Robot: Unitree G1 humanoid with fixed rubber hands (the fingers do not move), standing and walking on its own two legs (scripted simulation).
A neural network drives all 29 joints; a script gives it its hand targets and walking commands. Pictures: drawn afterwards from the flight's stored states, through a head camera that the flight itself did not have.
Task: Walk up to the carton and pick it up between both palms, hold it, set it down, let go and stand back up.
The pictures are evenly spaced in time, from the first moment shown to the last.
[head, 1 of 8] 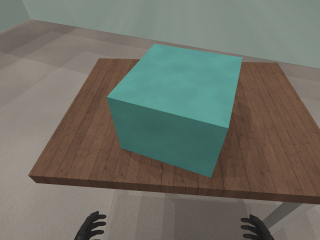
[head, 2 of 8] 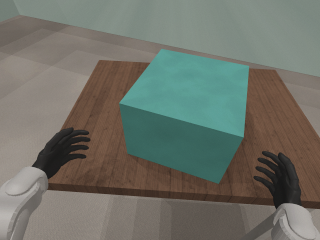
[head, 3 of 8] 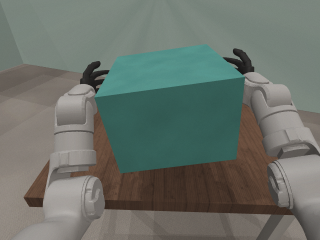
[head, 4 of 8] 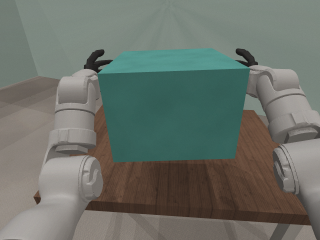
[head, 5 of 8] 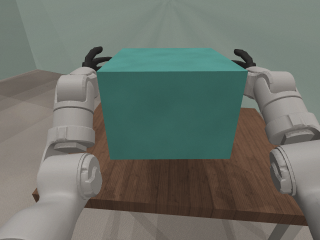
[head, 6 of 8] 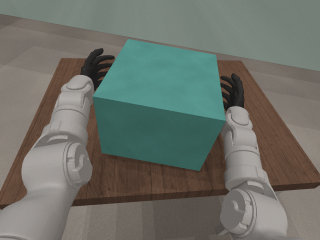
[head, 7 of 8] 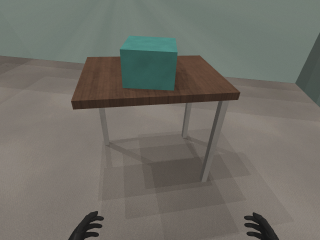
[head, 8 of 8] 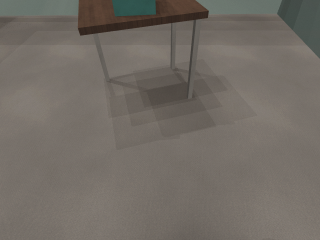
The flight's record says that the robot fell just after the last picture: no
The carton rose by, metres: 0.21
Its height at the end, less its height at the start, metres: +0.00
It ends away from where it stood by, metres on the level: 0.02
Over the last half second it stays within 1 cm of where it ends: yes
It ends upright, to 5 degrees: yes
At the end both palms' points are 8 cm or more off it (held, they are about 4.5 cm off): yes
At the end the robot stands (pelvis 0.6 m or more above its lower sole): yes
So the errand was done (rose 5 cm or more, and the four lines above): yes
